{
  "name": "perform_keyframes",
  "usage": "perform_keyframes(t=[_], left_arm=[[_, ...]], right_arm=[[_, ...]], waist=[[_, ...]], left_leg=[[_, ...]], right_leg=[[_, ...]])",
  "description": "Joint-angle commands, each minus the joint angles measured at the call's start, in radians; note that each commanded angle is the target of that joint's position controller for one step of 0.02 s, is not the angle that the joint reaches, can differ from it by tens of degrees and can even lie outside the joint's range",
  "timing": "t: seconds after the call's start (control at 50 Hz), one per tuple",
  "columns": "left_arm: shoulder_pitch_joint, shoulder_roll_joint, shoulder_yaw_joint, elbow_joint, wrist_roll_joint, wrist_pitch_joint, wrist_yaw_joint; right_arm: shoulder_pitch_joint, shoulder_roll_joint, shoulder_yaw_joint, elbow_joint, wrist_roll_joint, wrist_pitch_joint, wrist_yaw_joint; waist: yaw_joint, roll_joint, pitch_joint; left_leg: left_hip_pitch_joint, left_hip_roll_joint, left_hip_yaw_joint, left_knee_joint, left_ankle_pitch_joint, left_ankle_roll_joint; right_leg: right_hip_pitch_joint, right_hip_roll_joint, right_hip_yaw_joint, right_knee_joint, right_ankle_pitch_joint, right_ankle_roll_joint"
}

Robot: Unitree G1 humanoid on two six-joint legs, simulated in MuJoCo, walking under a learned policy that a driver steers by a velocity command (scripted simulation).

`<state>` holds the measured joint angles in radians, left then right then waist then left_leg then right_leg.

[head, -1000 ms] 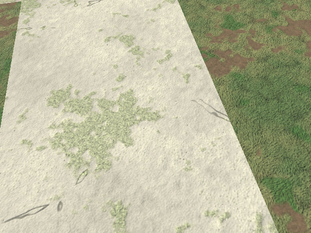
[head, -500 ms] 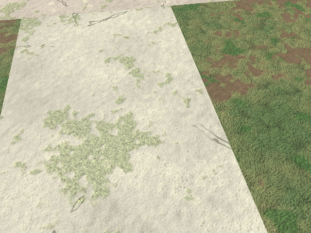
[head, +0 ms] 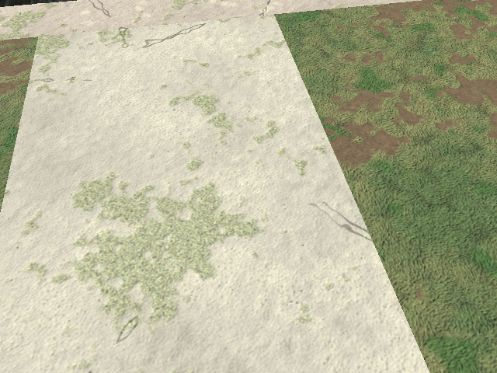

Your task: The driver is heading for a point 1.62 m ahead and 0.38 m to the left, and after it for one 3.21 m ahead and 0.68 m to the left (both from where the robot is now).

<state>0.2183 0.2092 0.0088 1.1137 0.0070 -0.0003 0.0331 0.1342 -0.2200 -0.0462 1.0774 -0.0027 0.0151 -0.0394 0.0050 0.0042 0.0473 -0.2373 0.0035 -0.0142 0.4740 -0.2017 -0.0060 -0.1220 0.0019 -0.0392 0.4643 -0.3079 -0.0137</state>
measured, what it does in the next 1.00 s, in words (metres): walks ahead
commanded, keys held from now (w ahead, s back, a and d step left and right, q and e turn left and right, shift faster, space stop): no key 0.62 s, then w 0.38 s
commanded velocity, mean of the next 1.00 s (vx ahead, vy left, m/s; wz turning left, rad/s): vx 0.10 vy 0.00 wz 0.00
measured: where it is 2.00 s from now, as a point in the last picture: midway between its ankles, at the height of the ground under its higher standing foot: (245, 334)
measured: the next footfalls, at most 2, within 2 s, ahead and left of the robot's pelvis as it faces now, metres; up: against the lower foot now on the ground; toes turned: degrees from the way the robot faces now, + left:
right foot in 1.42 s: +0.51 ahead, -0.08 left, +0.00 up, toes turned -3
left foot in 1.98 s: +0.80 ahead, +0.18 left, +0.00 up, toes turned +15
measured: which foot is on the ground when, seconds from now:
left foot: down 0.00-1.00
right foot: down 0.00-0.92, up 0.94-1.00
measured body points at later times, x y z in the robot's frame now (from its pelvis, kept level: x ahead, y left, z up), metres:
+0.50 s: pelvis +0.00 +0.00 +0.00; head +0.01 -0.01 +0.45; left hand -0.01 +0.23 -0.16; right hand +0.04 -0.25 -0.16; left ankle +0.03 +0.12 -0.74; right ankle -0.03 -0.11 -0.74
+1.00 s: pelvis +0.09 +0.05 -0.01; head +0.10 +0.07 +0.44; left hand +0.07 +0.31 -0.16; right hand +0.13 -0.22 -0.14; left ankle +0.08 +0.14 -0.74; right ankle -0.02 -0.10 -0.67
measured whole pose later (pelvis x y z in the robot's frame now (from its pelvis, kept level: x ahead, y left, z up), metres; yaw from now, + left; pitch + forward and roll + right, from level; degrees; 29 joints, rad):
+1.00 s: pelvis +0.09 +0.05 -0.01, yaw +0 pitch +1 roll +0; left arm 0.38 0.25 0.05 1.07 -0.04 -0.07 0.02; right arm 0.25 -0.23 -0.06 1.08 0.02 -0.11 0.01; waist -0.01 -0.04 0.00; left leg -0.27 0.00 0.08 0.58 -0.31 0.05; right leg -0.29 -0.02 0.04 1.01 -0.46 -0.04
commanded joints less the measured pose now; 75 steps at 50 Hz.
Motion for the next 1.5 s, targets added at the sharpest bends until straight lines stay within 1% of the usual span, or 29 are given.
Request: perform_keyframes(t=[0.02, 0.62, 0.66, 0.68, 0.72, 0.74, 0.76, 0.82, 0.86, 0.9, 0.92, 0.94, 0.96, 0.98, 1.0, 1.02, 1.06, 1.12, 1.2, 1.3, 1.34, 1.36, 1.38, 1.4, 1.42, 1.44, 1.46, 1.48, 1.5], left_arm=[[0.042, 0.099, 0.013, -0.015, 0.000, -0.008, 0.003], [0.165, 0.057, 0.007, -0.004, -0.004, -0.017, 0.003], [0.197, 0.068, 0.014, 0.007, -0.011, -0.013, 0.008], [0.193, 0.104, 0.026, -0.003, -0.018, -0.011, 0.012], [0.227, 0.173, 0.052, -0.015, -0.030, -0.020, 0.015], [0.224, 0.191, 0.063, -0.022, -0.029, -0.031, 0.015], [0.225, 0.174, 0.063, -0.028, -0.021, -0.044, 0.014], [0.196, 0.144, 0.062, -0.053, -0.035, -0.064, 0.003], [0.171, 0.166, 0.067, -0.064, -0.040, -0.058, -0.004], [0.167, 0.168, 0.065, -0.072, -0.038, -0.053, -0.009], [0.136, 0.151, 0.058, -0.084, -0.036, -0.059, -0.012], [0.100, 0.080, 0.037, -0.120, -0.024, -0.070, -0.015], [0.098, 0.023, 0.027, -0.154, -0.034, -0.091, -0.013], [0.084, 0.067, 0.038, -0.161, -0.060, -0.107, -0.019], [0.058, 0.092, 0.041, -0.169, -0.065, -0.117, -0.028], [0.052, 0.102, 0.049, -0.163, -0.055, -0.121, -0.028], [0.049, 0.124, 0.067, -0.157, -0.038, -0.112, -0.030], [0.001, 0.084, 0.065, -0.172, -0.030, -0.090, -0.038], [-0.204, 0.053, 0.049, -0.252, -0.029, -0.091, -0.045], [-0.349, 0.060, 0.038, -0.307, -0.038, -0.099, -0.072], [-0.350, 0.080, 0.043, -0.319, -0.038, -0.106, -0.083], [-0.313, 0.102, 0.053, -0.314, -0.038, -0.109, -0.085], [-0.241, 0.133, 0.068, -0.298, -0.038, -0.109, -0.083], [-0.084, 0.174, 0.091, -0.253, -0.039, -0.107, -0.078], [0.100, 0.223, 0.113, -0.203, -0.037, -0.101, -0.069], [0.254, 0.322, 0.137, -0.171, -0.008, -0.096, -0.063], [0.247, 0.258, 0.113, -0.161, -0.009, -0.094, -0.063], [0.142, 0.202, 0.094, -0.172, -0.021, -0.100, -0.064], [0.034, 0.157, 0.079, -0.197, -0.022, -0.105, -0.064]], right_arm=[[-0.001, -0.103, -0.014, -0.021, 0.000, -0.008, -0.004], [0.082, -0.073, 0.004, 0.034, 0.005, -0.008, -0.011], [0.099, -0.062, 0.006, 0.045, 0.008, -0.006, -0.012], [0.093, -0.067, 0.002, 0.040, 0.013, -0.008, -0.012], [0.025, -0.055, 0.004, -0.002, 0.013, -0.033, -0.002], [-0.002, -0.050, 0.005, -0.020, 0.017, -0.050, 0.008], [-0.025, -0.058, 0.001, -0.034, 0.024, -0.064, 0.017], [-0.033, -0.068, -0.006, -0.055, 0.040, -0.099, 0.037], [0.010, -0.051, -0.009, -0.038, 0.040, -0.110, 0.045], [0.190, -0.062, -0.028, 0.036, 0.039, -0.102, 0.045], [0.298, -0.088, -0.043, 0.060, 0.038, -0.098, 0.041], [0.430, -0.190, -0.067, 0.071, 0.029, -0.100, 0.031], [0.496, -0.224, -0.059, 0.078, 0.011, -0.117, 0.046], [0.391, -0.179, -0.039, 0.058, 0.009, -0.134, 0.049], [0.294, -0.126, -0.022, 0.023, 0.014, -0.143, 0.054], [0.225, -0.107, -0.011, -0.001, 0.011, -0.144, 0.062], [0.203, -0.069, 0.006, -0.012, 0.003, -0.135, 0.065], [0.292, -0.092, 0.007, 0.007, -0.002, -0.126, 0.046], [0.308, -0.119, 0.005, -0.012, -0.004, -0.116, 0.024], [0.382, -0.129, -0.007, 0.004, 0.015, -0.108, 0.016], [0.373, -0.139, -0.016, 0.001, 0.016, -0.100, 0.014], [0.356, -0.153, -0.022, -0.005, 0.013, -0.096, 0.014], [0.343, -0.168, -0.028, -0.011, 0.010, -0.089, 0.013], [0.321, -0.166, -0.028, -0.019, 0.005, -0.080, 0.014], [0.303, -0.150, -0.018, -0.038, -0.001, -0.078, 0.018], [0.431, -0.019, 0.018, -0.053, 0.001, -0.096, 0.035], [0.413, -0.012, 0.024, -0.038, 0.019, -0.130, 0.045], [0.298, -0.101, -0.002, -0.082, 0.050, -0.151, 0.048], [0.214, -0.129, -0.007, -0.112, 0.059, -0.159, 0.042]], waist=[[-0.002, -0.002, -0.008], [-0.004, -0.005, 0.003], [0.002, -0.031, -0.004], [0.009, -0.071, 0.026], [0.041, -0.168, 0.104], [0.046, -0.176, 0.144], [0.049, -0.158, 0.168], [0.028, -0.105, 0.140], [-0.005, -0.109, 0.094], [-0.074, -0.089, 0.033], [-0.131, -0.039, 0.000], [-0.171, 0.217, -0.051], [-0.158, 0.326, -0.115], [-0.101, 0.187, -0.039], [-0.071, 0.116, 0.022], [-0.043, 0.069, 0.040], [-0.017, 0.077, 0.048], [-0.020, 0.065, 0.045], [-0.053, 0.053, 0.079], [-0.073, 0.062, 0.115], [-0.047, 0.070, 0.094], [-0.017, 0.088, 0.055], [0.026, 0.116, -0.008], [0.108, 0.127, -0.101], [0.186, 0.112, -0.213], [0.138, -0.128, -0.407], [0.134, -0.202, -0.488], [0.117, -0.181, -0.313], [0.084, -0.100, -0.194]], left_leg=[[0.073, 0.028, -0.026, -0.060, 0.122, 0.029], [0.056, 0.027, -0.026, -0.060, 0.136, 0.027], [0.036, -0.018, 0.023, -0.016, -0.094, 0.028], [-0.028, -0.050, 0.061, 0.048, -0.241, 0.031], [-0.204, -0.036, 0.087, 0.251, -0.255, 0.041], [-0.279, 0.014, 0.054, 0.346, -0.230, 0.053], [-0.372, 0.049, 0.022, 0.428, -0.273, 0.063], [-0.408, 0.096, 0.007, 0.309, -0.271, 0.080], [-0.171, 0.037, 0.096, 0.140, -0.167, 0.069], [0.142, -0.051, 0.163, 0.067, -0.032, 0.048], [0.266, -0.017, 0.095, 0.027, -0.043, 0.066], [0.390, 0.225, -0.283, -0.140, -0.172, 0.160], [0.450, 0.391, -0.717, -0.313, -0.284, 0.288], [0.388, 0.417, -0.697, -0.305, -0.359, 0.293], [0.318, 0.372, -0.552, -0.300, -0.325, 0.251], [0.261, 0.321, -0.424, -0.312, -0.225, 0.215], [0.192, 0.233, -0.227, -0.326, 0.009, 0.164], [0.196, 0.207, -0.122, -0.336, 0.251, 0.178], [0.165, 0.188, -0.055, -0.375, 0.284, 0.180], [0.256, 0.227, -0.020, -0.376, 0.296, 0.180], [0.332, 0.251, -0.006, -0.317, 0.422, 0.167], [0.361, 0.257, 0.000, -0.260, 0.581, 0.156], [0.382, 0.256, 0.008, -0.168, 0.770, 0.146], [0.352, 0.224, 0.038, 0.015, 0.896, 0.124], [0.167, 0.184, 0.053, 0.267, 0.766, 0.093], [-0.251, 0.010, 0.063, 0.708, 0.270, 0.025], [-0.383, -0.072, -0.101, 0.905, -0.334, 0.034], [-0.487, -0.004, -0.121, 0.971, -0.305, 0.059], [-0.484, 0.055, -0.086, 0.937, -0.213, 0.073]], right_leg=[[-0.113, -0.040, 0.042, -0.116, 0.076, -0.012], [-0.117, -0.037, 0.041, -0.124, 0.121, -0.020], [-0.117, -0.035, 0.053, -0.152, -0.141, -0.043], [-0.130, -0.066, 0.107, -0.180, -0.320, -0.078], [-0.121, -0.254, 0.350, -0.306, -0.551, -0.184], [-0.119, -0.338, 0.447, -0.347, -0.536, -0.232], [-0.074, -0.375, 0.486, -0.357, -0.466, -0.252], [0.039, -0.320, 0.362, -0.312, -0.247, -0.193], [-0.066, -0.239, 0.227, -0.260, -0.165, -0.159], [-0.228, -0.173, 0.153, -0.141, -0.091, -0.140], [-0.296, -0.132, 0.096, 0.022, 0.042, -0.109], [-0.461, -0.025, -0.035, 0.419, 0.011, -0.032], [-0.622, 0.063, 0.058, 0.694, -0.249, -0.023], [-0.717, -0.014, 0.144, 0.839, -0.202, -0.050], [-0.742, -0.066, 0.141, 0.852, -0.089, -0.077], [-0.717, -0.104, 0.123, 0.810, 0.011, -0.086], [-0.627, -0.140, 0.095, 0.696, 0.111, -0.079], [-0.633, -0.138, 0.049, 0.605, 0.173, -0.039], [-0.621, -0.110, 0.017, 0.310, 0.314, -0.009], [-0.572, -0.071, -0.001, 0.114, 0.366, -0.038], [-0.539, -0.056, -0.002, 0.074, 0.320, -0.068], [-0.470, -0.032, -0.014, 0.069, 0.288, -0.084], [-0.362, 0.003, -0.035, 0.082, 0.252, -0.102], [-0.164, 0.040, -0.058, 0.079, 0.243, -0.128], [0.137, -0.033, 0.026, 0.105, 0.243, -0.172], [0.559, -0.322, 0.515, 0.051, 0.022, -0.346], [0.588, -0.405, 0.839, -0.162, -0.064, -0.371], [0.453, -0.361, 0.704, -0.189, -0.077, -0.305], [0.269, -0.330, 0.541, -0.209, 0.010, -0.267]])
